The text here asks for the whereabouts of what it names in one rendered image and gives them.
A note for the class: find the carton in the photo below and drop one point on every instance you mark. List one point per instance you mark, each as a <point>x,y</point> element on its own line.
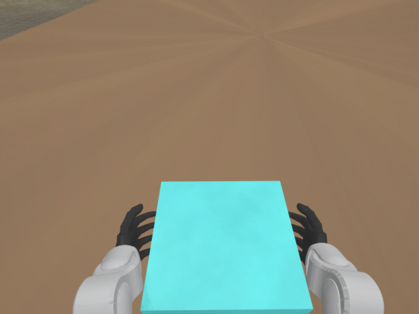
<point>224,247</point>

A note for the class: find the right robot forearm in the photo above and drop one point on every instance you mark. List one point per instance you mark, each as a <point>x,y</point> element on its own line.
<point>337,283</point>

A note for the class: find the right robot hand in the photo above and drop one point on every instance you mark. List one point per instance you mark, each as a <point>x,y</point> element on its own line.
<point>312,232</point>

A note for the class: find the left robot forearm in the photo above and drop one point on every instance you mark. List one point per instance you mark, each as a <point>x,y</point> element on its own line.
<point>114,284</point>

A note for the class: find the left robot hand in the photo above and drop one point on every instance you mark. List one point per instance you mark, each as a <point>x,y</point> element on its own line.
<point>129,232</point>

